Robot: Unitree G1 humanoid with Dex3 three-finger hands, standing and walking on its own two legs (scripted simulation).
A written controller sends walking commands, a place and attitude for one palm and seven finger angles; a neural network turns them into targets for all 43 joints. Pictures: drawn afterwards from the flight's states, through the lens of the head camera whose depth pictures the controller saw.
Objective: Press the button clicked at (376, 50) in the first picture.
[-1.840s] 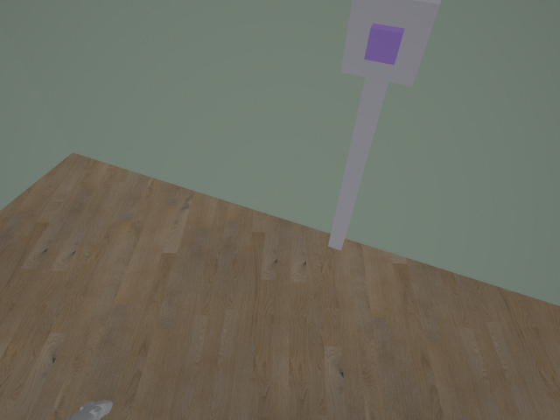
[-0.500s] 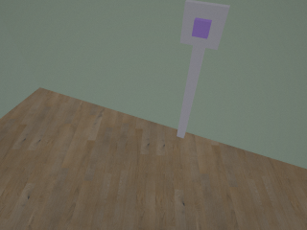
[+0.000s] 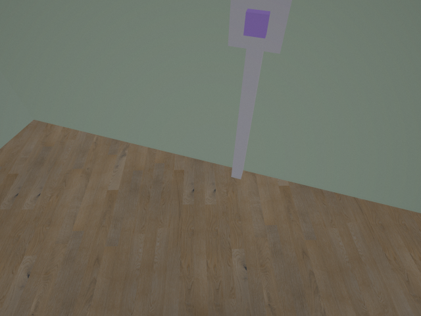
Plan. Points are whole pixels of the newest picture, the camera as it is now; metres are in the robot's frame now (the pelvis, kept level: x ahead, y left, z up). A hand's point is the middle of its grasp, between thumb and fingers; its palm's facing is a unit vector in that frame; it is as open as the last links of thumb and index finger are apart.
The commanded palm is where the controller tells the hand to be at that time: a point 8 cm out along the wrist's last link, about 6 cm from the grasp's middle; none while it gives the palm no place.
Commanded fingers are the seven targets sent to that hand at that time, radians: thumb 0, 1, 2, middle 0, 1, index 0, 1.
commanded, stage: turn to face it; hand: left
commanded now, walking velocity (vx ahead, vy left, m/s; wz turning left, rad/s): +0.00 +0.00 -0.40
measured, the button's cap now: (256, 23) +0.93 -0.08 +0.14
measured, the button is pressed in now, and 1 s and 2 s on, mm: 0 0 0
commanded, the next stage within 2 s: take the last steps up to it in 0.42 s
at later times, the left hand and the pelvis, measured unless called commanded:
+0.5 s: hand out of the picture +0.06 +0.24 -0.17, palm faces -0.13 -0.97 -0.21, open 7.4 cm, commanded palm none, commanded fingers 0.00 0.90 0.90 -0.20 -0.30 -0.20 -0.30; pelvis -0.04 +0.04 +0.00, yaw -10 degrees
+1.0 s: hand out of the picture +0.02 +0.19 -0.19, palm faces -0.23 -0.97 -0.11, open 7.4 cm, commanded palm none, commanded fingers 0.00 0.90 0.90 -0.20 -0.30 -0.20 -0.30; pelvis +0.03 +0.03 -0.01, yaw -15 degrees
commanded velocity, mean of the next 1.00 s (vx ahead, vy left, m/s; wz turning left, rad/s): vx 0.15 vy -0.03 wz -0.19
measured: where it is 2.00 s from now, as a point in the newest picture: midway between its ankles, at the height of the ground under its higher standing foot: (235, 292)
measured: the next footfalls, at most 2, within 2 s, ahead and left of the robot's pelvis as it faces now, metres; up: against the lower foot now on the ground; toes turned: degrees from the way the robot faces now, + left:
right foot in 0.70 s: -0.07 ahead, -0.09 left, +0.00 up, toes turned -17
left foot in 1.02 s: +0.17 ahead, +0.11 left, +0.00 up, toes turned -6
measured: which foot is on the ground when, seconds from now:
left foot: down 0.00-0.70, up 0.72-1.00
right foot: down 0.00-0.32, up 0.34-0.68, down 0.70-1.00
